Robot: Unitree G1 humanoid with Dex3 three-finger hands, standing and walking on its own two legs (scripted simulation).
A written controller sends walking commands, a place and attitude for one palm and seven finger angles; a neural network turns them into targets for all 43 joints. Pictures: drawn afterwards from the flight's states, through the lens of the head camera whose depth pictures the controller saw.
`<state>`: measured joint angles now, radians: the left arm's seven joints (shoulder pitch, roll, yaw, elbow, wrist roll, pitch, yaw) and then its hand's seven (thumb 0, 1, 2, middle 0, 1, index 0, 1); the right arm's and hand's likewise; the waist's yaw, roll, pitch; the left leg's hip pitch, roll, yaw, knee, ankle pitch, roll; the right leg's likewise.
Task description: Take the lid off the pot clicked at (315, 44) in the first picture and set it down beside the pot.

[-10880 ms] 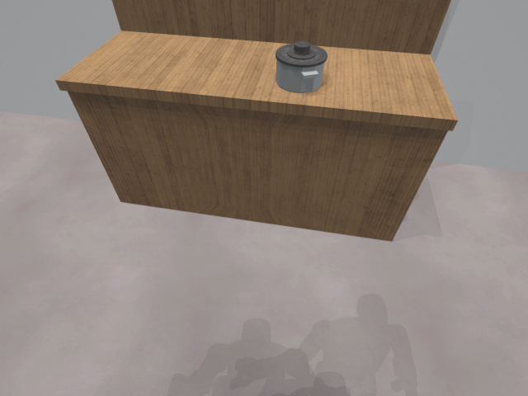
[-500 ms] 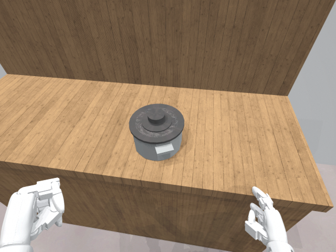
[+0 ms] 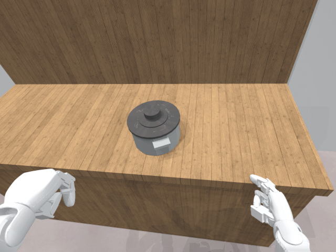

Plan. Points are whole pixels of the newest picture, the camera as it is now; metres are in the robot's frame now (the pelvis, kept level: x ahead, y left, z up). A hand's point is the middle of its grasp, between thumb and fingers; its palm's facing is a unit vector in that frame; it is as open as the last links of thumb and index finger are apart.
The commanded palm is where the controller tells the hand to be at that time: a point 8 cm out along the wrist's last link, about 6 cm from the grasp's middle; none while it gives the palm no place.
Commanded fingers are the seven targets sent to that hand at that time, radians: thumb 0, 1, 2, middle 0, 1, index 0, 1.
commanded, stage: reach forward and open the fingers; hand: left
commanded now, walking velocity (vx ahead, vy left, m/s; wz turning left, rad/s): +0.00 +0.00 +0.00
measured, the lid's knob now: (152, 112) +0.52 +0.12 +0.05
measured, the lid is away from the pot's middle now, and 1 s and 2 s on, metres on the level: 0.00 0.00 0.00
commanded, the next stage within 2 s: move the open hand above the knob in 0.66 s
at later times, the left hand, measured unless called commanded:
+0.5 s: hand (56, 166) +0.26 +0.28 +0.11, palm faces -0.15 -0.08 -0.99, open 9.7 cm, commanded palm +0.24 +0.27 +0.17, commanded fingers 0.00 -0.31 1.38 -0.80 -0.08 -0.80 -0.08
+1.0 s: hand (84, 145) +0.31 +0.23 +0.12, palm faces -0.18 -0.03 -0.98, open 10.4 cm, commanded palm +0.31 +0.24 +0.18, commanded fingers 0.00 -0.32 1.39 -0.81 -0.08 -0.81 -0.08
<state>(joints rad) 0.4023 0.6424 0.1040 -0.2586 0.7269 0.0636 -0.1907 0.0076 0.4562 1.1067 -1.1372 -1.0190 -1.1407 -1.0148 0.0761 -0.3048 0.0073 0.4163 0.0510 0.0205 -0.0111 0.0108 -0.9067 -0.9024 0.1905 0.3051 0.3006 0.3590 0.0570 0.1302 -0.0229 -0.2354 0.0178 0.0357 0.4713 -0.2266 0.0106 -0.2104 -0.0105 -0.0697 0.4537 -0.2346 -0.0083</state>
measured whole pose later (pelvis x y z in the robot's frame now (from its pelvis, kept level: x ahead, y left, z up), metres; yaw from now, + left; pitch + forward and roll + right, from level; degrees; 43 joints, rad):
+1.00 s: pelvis +0.00 +0.02 +0.00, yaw +0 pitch +0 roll +0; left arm -0.17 0.63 -0.10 -0.08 0.81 0.11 -0.33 0.00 -0.31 1.39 -0.82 -0.08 -0.82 -0.08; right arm 0.07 -0.31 0.00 0.41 0.06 0.02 0.02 0.01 -0.91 -0.90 0.20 0.30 0.22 0.33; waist 0.03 0.09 0.00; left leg -0.22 -0.02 0.04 0.42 -0.20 0.03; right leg -0.20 -0.05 -0.06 0.43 -0.22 0.01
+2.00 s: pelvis +0.01 +0.01 +0.00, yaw +0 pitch +4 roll +1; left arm -0.79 0.41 -0.31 0.62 0.89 0.25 -0.30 0.00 -0.31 1.39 -0.81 -0.08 -0.82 -0.08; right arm 0.04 -0.27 0.03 0.39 0.11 0.06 0.04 0.01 -0.91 -0.90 0.20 0.30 0.32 0.37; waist -0.04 0.07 -0.05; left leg -0.30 -0.02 0.05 0.48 -0.24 0.02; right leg -0.31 -0.05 -0.05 0.53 -0.28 0.00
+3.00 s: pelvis +0.01 +0.03 -0.01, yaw -1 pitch +7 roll +1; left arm -1.03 0.28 -0.34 0.91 0.91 0.27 -0.24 0.00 -0.31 1.39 -0.81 -0.08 -0.82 -0.08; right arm 0.03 -0.25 0.02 0.41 0.09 0.03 0.01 0.01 -0.91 -0.90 0.20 0.30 0.28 0.34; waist -0.06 0.05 -0.09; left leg -0.38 -0.03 0.07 0.51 -0.24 0.05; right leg -0.39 -0.06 -0.03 0.54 -0.27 0.02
